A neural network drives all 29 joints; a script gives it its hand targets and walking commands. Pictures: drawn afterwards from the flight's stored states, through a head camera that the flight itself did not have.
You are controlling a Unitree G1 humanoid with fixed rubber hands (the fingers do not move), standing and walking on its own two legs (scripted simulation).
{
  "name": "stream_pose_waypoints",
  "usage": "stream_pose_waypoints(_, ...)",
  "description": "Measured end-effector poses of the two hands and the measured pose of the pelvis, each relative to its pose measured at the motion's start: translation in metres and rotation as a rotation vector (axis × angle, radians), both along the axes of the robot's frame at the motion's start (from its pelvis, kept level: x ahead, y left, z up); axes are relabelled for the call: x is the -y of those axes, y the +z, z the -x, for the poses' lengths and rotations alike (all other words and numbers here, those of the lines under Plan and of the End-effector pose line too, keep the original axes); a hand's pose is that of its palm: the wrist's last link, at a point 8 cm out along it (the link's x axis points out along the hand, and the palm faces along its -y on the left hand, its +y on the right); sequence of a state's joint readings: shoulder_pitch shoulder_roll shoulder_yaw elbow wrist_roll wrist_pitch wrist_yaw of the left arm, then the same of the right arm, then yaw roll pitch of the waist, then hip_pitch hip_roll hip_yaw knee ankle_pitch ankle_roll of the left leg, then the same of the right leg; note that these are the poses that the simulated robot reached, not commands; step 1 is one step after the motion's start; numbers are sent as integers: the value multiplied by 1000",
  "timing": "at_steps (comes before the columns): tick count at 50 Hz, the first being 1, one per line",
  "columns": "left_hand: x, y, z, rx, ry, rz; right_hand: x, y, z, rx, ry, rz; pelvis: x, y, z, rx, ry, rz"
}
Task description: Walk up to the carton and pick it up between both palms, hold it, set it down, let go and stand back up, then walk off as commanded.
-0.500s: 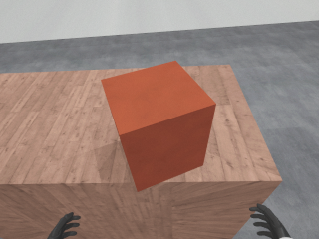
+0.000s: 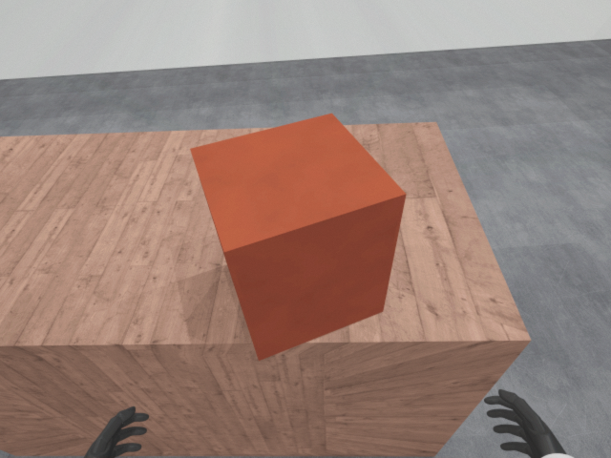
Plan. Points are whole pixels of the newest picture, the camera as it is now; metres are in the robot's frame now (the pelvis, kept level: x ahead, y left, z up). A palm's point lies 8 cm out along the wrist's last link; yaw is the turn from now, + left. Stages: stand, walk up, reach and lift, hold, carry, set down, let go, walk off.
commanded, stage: stand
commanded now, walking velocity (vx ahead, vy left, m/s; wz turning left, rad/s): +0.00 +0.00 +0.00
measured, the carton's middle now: (295, 237) +0.42 +0.02 +0.07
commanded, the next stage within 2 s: walk up in 0.52 s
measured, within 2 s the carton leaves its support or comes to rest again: neither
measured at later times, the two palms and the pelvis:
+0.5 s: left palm out of the picture +0.15 +0.28 -0.06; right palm (546, 449) +0.16 -0.28 -0.07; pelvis +0.00 +0.00 +0.00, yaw +0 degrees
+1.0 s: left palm out of the picture +0.14 +0.30 -0.06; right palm (548, 456) +0.15 -0.28 -0.06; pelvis -0.01 +0.01 +0.00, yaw +0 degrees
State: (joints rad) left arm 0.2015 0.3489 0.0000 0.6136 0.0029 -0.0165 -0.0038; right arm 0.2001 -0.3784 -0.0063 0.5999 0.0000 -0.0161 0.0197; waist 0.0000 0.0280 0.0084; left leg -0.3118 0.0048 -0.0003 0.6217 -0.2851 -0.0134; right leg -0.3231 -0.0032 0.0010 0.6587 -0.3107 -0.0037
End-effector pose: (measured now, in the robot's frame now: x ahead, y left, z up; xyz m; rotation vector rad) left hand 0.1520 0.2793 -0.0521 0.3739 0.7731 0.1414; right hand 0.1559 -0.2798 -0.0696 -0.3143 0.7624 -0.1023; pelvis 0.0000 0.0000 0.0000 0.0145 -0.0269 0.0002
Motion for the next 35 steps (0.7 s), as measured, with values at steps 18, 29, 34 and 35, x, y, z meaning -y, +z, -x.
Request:
stream_pose_waypoints(18,-4,-4,-4,-19,3,1,2,3,-6,-8,-1,16,0,1,-6,-11,0,0)
stream_pose_waypoints(29,-6,-5,4,-22,5,-2,2,5,0,0,-2,20,-1,1,0,-3,0,1)
stream_pose_waypoints(34,-8,-6,8,-26,8,4,2,7,2,1,-2,28,-2,2,2,-2,0,3)
stream_pose_waypoints(35,-8,-6,8,-27,9,5,2,8,3,1,-2,29,-3,2,3,-2,0,3)
